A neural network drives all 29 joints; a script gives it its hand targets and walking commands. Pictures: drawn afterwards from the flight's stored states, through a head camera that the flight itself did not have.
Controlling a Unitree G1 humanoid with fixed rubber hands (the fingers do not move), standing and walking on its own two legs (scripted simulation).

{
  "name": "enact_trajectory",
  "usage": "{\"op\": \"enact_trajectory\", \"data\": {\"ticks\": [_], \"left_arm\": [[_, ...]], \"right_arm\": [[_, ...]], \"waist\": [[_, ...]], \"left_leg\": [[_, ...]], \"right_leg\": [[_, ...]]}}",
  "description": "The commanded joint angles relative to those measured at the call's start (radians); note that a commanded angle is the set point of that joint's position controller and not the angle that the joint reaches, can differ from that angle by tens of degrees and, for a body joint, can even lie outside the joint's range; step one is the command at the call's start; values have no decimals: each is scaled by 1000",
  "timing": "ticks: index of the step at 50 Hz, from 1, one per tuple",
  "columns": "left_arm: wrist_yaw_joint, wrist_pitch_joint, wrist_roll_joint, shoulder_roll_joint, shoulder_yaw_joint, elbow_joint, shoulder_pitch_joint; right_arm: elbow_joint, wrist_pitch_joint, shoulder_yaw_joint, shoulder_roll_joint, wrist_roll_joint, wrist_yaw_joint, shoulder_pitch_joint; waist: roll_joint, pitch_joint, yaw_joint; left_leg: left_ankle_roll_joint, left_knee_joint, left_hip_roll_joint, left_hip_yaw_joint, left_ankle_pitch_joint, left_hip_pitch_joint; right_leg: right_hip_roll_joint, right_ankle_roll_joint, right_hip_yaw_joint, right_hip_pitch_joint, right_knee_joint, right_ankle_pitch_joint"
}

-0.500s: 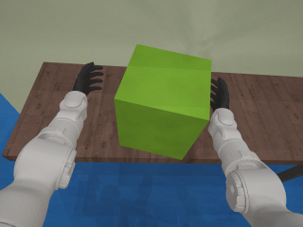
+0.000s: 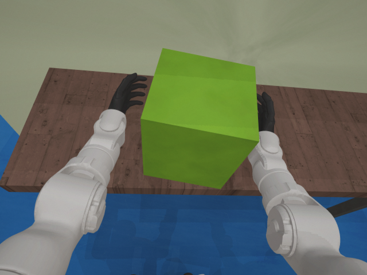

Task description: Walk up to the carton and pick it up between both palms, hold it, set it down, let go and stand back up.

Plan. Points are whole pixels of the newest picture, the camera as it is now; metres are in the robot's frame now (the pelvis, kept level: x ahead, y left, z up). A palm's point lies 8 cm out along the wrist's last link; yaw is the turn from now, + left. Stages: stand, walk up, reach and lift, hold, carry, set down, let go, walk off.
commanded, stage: reach and lift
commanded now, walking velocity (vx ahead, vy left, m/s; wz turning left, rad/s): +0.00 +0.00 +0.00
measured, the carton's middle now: (194, 125) +0.45 -0.09 +0.02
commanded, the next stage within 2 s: none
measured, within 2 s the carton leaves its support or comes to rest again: leaves its support in 1.54 s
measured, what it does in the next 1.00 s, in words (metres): stands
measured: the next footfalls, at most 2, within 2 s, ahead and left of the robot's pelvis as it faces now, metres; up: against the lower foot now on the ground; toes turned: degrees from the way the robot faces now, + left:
none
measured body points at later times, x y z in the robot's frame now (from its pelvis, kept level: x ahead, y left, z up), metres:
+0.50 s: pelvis +0.02 +0.00 +0.02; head +0.10 +0.02 +0.47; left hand +0.48 +0.08 +0.06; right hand +0.40 -0.22 +0.06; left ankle +0.03 +0.11 -0.71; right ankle +0.00 -0.14 -0.71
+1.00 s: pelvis +0.03 -0.01 +0.03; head +0.10 +0.01 +0.47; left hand +0.47 +0.08 +0.06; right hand +0.40 -0.22 +0.06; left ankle +0.03 +0.11 -0.71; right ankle +0.00 -0.14 -0.71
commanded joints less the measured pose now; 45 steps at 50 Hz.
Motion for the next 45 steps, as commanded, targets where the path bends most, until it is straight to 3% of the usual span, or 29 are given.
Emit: {"op": "enact_trajectory", "data": {"ticks": [1,4,8,11,12,13,14,15,17,20,22,30,37,45], "left_arm": [[-10,-39,156,-75,129,-102,-527],[1,-47,217,-119,193,-114,-515],[-64,-67,341,-403,239,-41,-519],[-109,-96,413,-575,241,33,-492],[-111,-103,434,-589,255,52,-470],[-116,-105,442,-613,252,65,-463],[-115,-110,452,-619,255,51,-454],[-114,-111,472,-619,268,38,-433],[-114,-106,487,-623,281,40,-413],[-112,-102,483,-625,265,10,-410],[-110,-96,479,-615,263,0,-404],[-116,-90,470,-601,273,-27,-350],[-125,-77,483,-608,262,-74,-328],[-117,-55,486,-637,246,-115,-337]], "right_arm": [[-126,-73,-64,49,-157,48,-444],[-177,-105,-126,98,-246,52,-447],[-213,-116,-160,436,-432,130,-470],[-184,-125,-153,629,-555,190,-440],[-178,-129,-161,640,-587,198,-426],[-158,-131,-175,646,-615,203,-406],[-141,-133,-176,657,-639,209,-377],[-124,-132,-174,657,-645,215,-358],[-131,-133,-174,655,-661,219,-353],[-113,-132,-193,644,-671,215,-329],[-127,-134,-190,639,-668,211,-330],[-168,-138,-148,666,-650,190,-291],[-164,-147,-129,679,-645,174,-268],[-172,-163,-121,675,-638,177,-288]], "waist": [[118,-692,3],[96,-707,23],[78,-660,40],[72,-625,23],[75,-619,31],[82,-602,7],[94,-582,12],[118,-562,14],[111,-518,19],[102,-491,-1],[86,-477,8],[22,-425,7],[35,-416,4],[51,-433,20]], "left_leg": [[-109,-4,-26,29,398,796],[-99,-27,-30,43,400,784],[-87,-80,-37,71,383,765],[-83,-103,-39,78,371,761],[-79,-112,-34,80,371,769],[-85,-125,-33,74,369,785],[-86,-129,-32,81,378,792],[-91,-139,-23,77,399,822],[-92,-146,-17,75,414,839],[-91,-169,-17,73,406,846],[-86,-182,-20,77,393,830],[-70,-215,-36,92,375,773],[-75,-230,-38,100,413,770],[-85,-234,-20,93,446,801]], "right_leg": [[25,-11,-99,144,-89,387],[21,-10,-96,220,-91,433],[1,-17,-92,333,-115,463],[-4,-19,-94,399,-114,508],[-4,-20,-94,402,-119,513],[-2,-24,-103,391,-135,498],[-2,-28,-103,399,-139,508],[-1,-31,-107,399,-146,508],[5,-31,-111,404,-158,495],[7,-33,-112,425,-182,476],[6,-29,-110,446,-189,482],[-8,-4,-91,583,-189,639],[-15,6,-87,643,-190,733],[-9,-4,-103,598,-214,669]]}}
